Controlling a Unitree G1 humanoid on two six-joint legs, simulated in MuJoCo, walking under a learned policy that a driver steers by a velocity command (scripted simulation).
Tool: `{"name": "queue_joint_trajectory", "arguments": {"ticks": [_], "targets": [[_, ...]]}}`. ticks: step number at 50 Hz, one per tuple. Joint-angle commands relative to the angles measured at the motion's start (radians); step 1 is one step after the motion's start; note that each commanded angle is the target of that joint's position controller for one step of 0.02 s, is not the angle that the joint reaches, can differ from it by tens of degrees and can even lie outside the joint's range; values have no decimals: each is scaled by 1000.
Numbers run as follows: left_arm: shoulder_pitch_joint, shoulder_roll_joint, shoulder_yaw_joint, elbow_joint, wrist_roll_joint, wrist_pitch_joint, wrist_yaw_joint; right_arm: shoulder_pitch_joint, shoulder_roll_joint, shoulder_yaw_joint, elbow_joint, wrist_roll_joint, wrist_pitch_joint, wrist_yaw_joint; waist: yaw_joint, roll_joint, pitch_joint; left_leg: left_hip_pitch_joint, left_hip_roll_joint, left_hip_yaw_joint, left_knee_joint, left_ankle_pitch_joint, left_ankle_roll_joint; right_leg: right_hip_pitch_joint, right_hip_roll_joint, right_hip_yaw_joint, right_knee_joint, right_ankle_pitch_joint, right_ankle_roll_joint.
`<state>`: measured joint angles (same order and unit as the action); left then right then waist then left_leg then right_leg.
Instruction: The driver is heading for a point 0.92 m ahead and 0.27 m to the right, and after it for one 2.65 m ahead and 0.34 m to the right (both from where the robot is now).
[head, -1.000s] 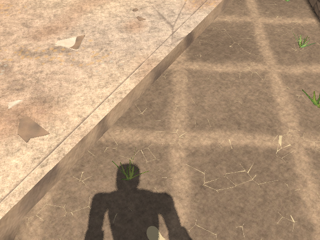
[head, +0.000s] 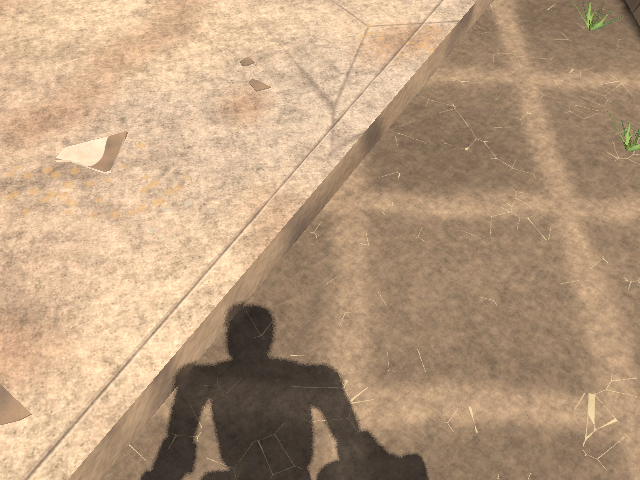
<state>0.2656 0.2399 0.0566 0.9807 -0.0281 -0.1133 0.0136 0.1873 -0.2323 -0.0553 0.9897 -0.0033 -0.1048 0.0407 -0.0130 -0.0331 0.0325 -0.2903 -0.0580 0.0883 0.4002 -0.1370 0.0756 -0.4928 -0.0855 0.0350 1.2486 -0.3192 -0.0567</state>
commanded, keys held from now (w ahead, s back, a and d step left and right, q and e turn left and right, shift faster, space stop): w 0.78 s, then w+e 0.22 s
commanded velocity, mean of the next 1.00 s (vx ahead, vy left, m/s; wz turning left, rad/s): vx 0.50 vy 0.00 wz -0.05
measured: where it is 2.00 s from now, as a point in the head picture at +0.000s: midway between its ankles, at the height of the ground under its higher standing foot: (384, 269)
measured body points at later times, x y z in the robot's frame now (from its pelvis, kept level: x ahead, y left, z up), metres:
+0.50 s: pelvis +0.30 -0.07 +0.00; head +0.33 -0.08 +0.44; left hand +0.42 +0.19 -0.12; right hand +0.32 -0.34 -0.15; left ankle +0.18 +0.08 -0.64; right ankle +0.36 -0.15 -0.74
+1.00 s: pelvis +0.57 -0.02 -0.01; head +0.61 -0.01 +0.44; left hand +0.55 +0.25 -0.16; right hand +0.74 -0.27 -0.12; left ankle +0.67 +0.08 -0.74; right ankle +0.39 -0.14 -0.68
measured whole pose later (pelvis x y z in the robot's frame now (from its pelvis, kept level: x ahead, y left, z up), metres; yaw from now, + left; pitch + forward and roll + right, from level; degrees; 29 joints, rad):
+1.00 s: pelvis +0.57 -0.02 -0.01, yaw -3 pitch +2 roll -1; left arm 0.38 0.25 0.06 1.01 0.01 -0.07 0.00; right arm 0.05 -0.23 -0.05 0.87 -0.06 -0.10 0.02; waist 0.06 -0.01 0.04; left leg -0.46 0.03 0.07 0.56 -0.14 0.03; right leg -0.18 0.01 0.03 0.92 -0.46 -0.05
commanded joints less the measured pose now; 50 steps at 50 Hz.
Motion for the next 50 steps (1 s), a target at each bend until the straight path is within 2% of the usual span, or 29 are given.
{"name": "queue_joint_trajectory", "arguments": {"ticks": [1, 3, 5, 9, 13, 15, 16, 17, 18, 19, 20, 21, 22, 23, 24, 25, 26, 28, 30, 32, 36, 41, 44, 45, 46, 47, 48, 49, 50], "targets": [[79, 30, 15, -44, 3, 20, 10, 2, -81, -6, -26, -2, -19, -6, 49, 89, -32, 46, 278, -266, -273, 101, 183, -97, -88, 37, -66, 59, 3], [-7, 50, 19, -82, 16, 25, 11, 42, -114, -11, -14, -2, -18, -22, 39, 78, 2, 48, 276, -234, -296, 134, 188, -173, -98, 25, -173, 152, 30], [-92, 52, 18, -110, 24, 22, 6, 81, -127, -13, -8, 2, -11, -35, 17, 71, 12, 80, 261, -200, -297, 165, 171, -214, -93, 12, -315, 279, 42], [-252, 35, 4, -150, 14, 14, -12, 159, -150, -15, 5, 15, -3, -43, -37, 76, 29, 123, 229, -135, -295, 155, 128, -149, -32, -44, -584, 437, 43], [-362, 49, -2, -195, 5, 9, -38, 234, -158, -21, 35, 21, 13, -46, -68, 85, 56, 288, 291, -152, -235, 145, 119, -191, -11, -38, -695, 379, 24], [-360, 70, 3, -209, 4, 3, -50, 233, -169, -28, 40, 22, 24, -49, -46, 100, 46, 351, 323, -162, -184, 214, 103, -163, 2, -40, -728, 300, -3], [-323, 88, 10, -204, 4, 0, -52, 217, -178, -32, 37, 21, 29, -50, -19, 113, 22, 364, 326, -156, -139, 316, 91, -98, 21, -53, -740, 265, -18], [-238, 116, 25, -183, 7, -2, -52, 192, -183, -33, 30, 21, 34, -51, 34, 123, -30, 360, 306, -132, -40, 484, 74, 31, 56, -83, -754, 249, -38], [-62, 163, 51, -128, 9, -2, -47, 178, -160, -24, 22, 17, 39, -51, 112, 109, -131, 298, 253, -91, 156, 575, 47, 263, 78, -96, -752, 263, -68], [136, 246, 74, -87, 22, 0, -36, 187, -124, -6, -5, -2, 38, -51, 168, -8, -288, 76, 187, -39, 489, 316, 9, 587, -109, 119, -725, 285, -135], [182, 302, 82, -67, 29, 5, -44, 313, 16, 32, -7, 5, 13, -39, 92, -282, -414, -322, -6, -73, 826, -364, -48, 901, -320, 623, -874, 80, -295], [170, 205, 54, -77, 23, 3, -44, 258, -92, 9, 5, 29, -12, -33, 122, -185, -400, -434, 41, -210, 955, -420, -29, 893, -301, 690, -936, 4, -266], [78, 161, 41, -95, 19, 0, -40, 159, -144, -4, -25, 47, -27, -31, 112, -132, -258, -498, 93, -190, 970, -338, -12, 767, -270, 524, -940, 79, -218], [-5, 138, 31, -115, 23, 0, -40, 103, -145, -6, -36, 43, -29, -39, 80, -37, -184, -458, 146, -165, 929, -242, -11, 612, -234, 396, -962, 206, -195], [-56, 115, 25, -120, 33, -3, -43, 77, -137, -13, -39, 27, -23, -46, 49, -4, -130, -409, 177, -159, 866, -186, -14, 480, -200, 313, -990, 292, -183], [-74, 88, 15, -117, 42, -4, -47, 95, -121, -17, -35, 22, -7, -49, 14, -19, -114, -348, 202, -167, 826, -154, -12, 405, -169, 251, -1022, 322, -172], [-69, 80, 14, -108, 43, -6, -50, 113, -97, -16, -32, 23, 7, -49, -2, -33, -105, -315, 209, -165, 792, -139, -13, 365, -156, 220, -1050, 325, -175], [-40, 102, 19, -91, 35, -9, -44, 106, -77, -16, -35, 20, 25, -52, -15, -30, -72, -327, 218, -153, 721, -106, -25, 327, -145, 165, -1092, 351, -186], [-6, 129, 26, -79, 35, -7, -30, 32, -85, -20, -60, 10, 31, -54, -3, -15, -40, -394, 224, -150, 621, -16, -44, 333, -144, 136, -1120, 356, -189], [24, 133, 26, -69, 33, 1, -18, -38, -82, -22, -82, 5, 29, -51, 13, -13, -21, -434, 219, -145, 506, 88, -57, 354, -134, 104, -1134, 351, -177], [80, 145, 28, -47, 22, 6, -8, -171, -66, -14, -117, 11, 21, -40, 54, -22, 13, -394, 179, -106, 283, 241, -62, 372, -102, 33, -1147, 324, -143], [159, 150, 34, -2, 12, 23, -5, -300, -72, -5, -166, 22, 6, -18, 90, -22, 58, -399, 148, -98, 149, 178, -47, 497, -147, 48, -1085, 346, -141], [130, 175, 46, -6, 7, 38, 3, -246, -114, -18, -165, 24, -13, -8, 37, -51, 28, -273, 117, -97, 91, 82, -25, 528, -174, 91, -999, 447, -121], [146, 152, 31, -1, 84, 24, -5, -146, -96, -9, -145, -59, 5, -8, 20, -57, 5, -137, 82, -25, 92, 36, -21, 518, -120, 57, -917, 625, -92], [153, 141, 30, 8, 83, 20, -11, 19, -113, -23, -97, -73, -1, -17, -47, -43, -75, 78, 57, -11, 59, 25, 0, 461, -64, 22, -722, 706, -69], [153, 115, 20, -15, 65, 15, -15, 203, -196, -43, -74, -90, -11, -33, -116, 52, -214, 351, 230, -180, 68, -17, 37, 289, 0, -18, -445, 486, -46], [287, 3, -2, -39, 17, 17, -18, 284, -339, -80, -55, -85, -1, -36, -69, 379, -389, 649, 529, -634, -31, -43, 152, -56, 161, -90, -96, -156, -1], [209, 127, 27, -26, 43, 27, -11, 220, -266, -64, -84, -52, 15, -33, -76, 216, -357, 547, 492, -679, -86, -75, 128, -103, 115, 37, 0, -202, -26], [133, 127, 34, -45, 42, 30, -17, 125, -195, -42, -99, -44, 18, -34, -46, 151, -227, 424, 451, -514, -95, -102, 97, -125, 67, 46, 0, -114, -37]]}}
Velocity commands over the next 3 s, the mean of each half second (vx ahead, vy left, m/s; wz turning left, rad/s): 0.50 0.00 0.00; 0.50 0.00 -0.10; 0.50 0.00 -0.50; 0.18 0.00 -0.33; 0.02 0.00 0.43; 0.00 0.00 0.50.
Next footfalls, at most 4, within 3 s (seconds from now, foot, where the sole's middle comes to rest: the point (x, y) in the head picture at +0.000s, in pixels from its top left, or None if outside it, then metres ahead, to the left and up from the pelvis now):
0.36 right None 0.41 -0.16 -0.78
0.92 left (291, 373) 0.71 0.08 -0.78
1.50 right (421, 289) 0.94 -0.24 -0.78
1.98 left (361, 230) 1.13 -0.10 -0.78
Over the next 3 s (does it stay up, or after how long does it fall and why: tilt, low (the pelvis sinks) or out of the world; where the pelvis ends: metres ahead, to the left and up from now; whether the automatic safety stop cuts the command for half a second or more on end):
stays up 0.97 -0.17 0.00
